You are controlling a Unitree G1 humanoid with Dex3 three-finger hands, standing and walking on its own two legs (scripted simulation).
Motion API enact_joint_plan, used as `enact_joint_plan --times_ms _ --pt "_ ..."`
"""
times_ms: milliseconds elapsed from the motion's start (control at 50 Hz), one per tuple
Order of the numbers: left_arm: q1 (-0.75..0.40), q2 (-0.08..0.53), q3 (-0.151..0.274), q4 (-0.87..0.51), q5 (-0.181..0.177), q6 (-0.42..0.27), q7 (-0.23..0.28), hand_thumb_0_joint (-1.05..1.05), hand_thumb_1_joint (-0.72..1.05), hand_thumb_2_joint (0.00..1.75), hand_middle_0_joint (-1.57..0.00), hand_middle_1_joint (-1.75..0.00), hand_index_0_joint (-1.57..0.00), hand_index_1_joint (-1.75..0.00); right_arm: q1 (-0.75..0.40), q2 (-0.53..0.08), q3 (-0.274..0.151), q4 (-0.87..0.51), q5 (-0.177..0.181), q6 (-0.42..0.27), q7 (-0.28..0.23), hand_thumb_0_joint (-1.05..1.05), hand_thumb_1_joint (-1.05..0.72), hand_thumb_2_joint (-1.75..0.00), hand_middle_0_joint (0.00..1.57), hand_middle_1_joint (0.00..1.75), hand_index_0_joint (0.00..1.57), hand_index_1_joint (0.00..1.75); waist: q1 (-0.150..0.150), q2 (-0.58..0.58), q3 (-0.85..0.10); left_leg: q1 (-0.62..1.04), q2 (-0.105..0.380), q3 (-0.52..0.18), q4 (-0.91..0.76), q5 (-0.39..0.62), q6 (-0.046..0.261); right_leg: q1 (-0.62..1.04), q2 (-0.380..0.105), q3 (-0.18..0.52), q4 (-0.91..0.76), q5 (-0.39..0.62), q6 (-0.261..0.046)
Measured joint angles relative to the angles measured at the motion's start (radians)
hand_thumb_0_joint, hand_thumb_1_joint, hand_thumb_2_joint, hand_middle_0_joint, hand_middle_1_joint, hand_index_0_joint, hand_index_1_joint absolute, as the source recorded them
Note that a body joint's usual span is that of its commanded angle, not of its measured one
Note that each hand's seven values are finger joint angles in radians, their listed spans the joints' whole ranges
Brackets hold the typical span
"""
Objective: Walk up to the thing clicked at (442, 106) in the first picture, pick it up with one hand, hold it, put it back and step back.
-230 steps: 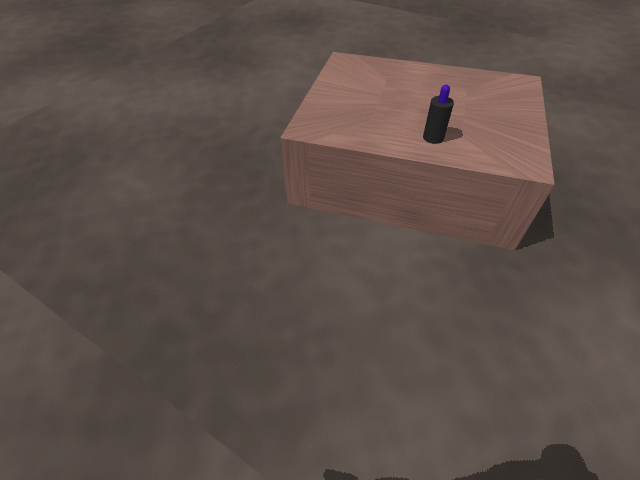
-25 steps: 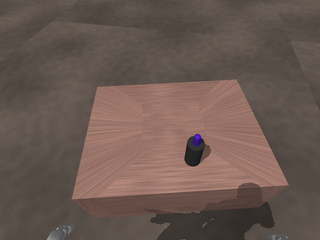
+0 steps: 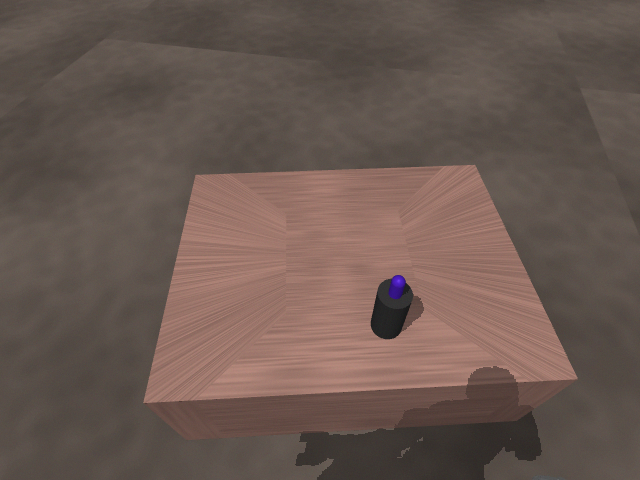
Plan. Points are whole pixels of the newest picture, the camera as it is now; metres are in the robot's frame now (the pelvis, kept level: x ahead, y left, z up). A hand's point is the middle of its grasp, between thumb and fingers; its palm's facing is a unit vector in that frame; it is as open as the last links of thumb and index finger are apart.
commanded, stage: walk up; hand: right
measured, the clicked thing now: (392, 303) +0.51 -0.15 -0.32
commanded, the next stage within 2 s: stand in 0.22 s
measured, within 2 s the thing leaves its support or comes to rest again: neither
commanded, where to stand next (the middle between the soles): +0.04 -0.01 m, yaw +3 degrees
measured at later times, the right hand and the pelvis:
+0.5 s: hand out of the picture +0.10 -0.24 -0.15, palm faces -0.02 +0.94 -0.34, open 7.4 cm; pelvis +0.01 +0.01 +0.00, yaw +0 degrees
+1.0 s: hand out of the picture +0.09 -0.25 -0.16, palm faces -0.03 +0.94 -0.34, open 7.4 cm; pelvis +0.01 +0.00 +0.00, yaw +1 degrees
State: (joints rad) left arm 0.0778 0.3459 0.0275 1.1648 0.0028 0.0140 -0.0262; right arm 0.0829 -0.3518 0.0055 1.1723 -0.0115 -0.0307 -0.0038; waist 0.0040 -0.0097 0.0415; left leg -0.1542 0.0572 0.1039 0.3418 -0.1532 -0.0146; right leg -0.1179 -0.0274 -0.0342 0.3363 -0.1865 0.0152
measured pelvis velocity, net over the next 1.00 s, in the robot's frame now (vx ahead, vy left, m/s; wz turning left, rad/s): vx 0.01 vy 0.00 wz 0.01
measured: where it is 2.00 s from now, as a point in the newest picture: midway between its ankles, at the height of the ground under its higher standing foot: outside the picture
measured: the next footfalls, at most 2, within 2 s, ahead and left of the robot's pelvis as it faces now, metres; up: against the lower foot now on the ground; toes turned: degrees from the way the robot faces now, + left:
none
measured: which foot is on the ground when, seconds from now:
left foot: down 0.00-1.00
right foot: down 0.00-1.00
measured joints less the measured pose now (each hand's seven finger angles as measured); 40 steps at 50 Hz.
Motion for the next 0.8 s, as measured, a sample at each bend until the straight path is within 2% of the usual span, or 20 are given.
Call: enact_joint_plan --times_ms 420,800 --pt "0.007 0.000 -0.017 -0.014 0.005 -0.025 0.014 0.01 0.91 0.90 -0.20 -0.30 -0.20 -0.30 -0.025 0.008 -0.008 -0.012 -0.002 0.016 0.008 0.00 -0.90 -0.89 0.20 0.30 0.20 0.30 -0.001 0.005 0.002 0.025 -0.015 -0.001 -0.022 0.000 0.008 0.028 -0.014 -0.003 -0.023 0.000 0.012" --pt "0.019 0.007 -0.025 -0.027 0.004 -0.025 0.018 0.01 0.91 0.90 -0.20 -0.30 -0.20 -0.30 0.003 0.007 -0.007 -0.005 -0.001 0.021 0.012 0.00 -0.91 -0.89 0.20 0.30 0.20 0.30 -0.007 0.006 0.001 0.037 -0.018 -0.003 -0.034 0.003 0.007 0.038 -0.016 -0.004 -0.029 -0.002 0.012"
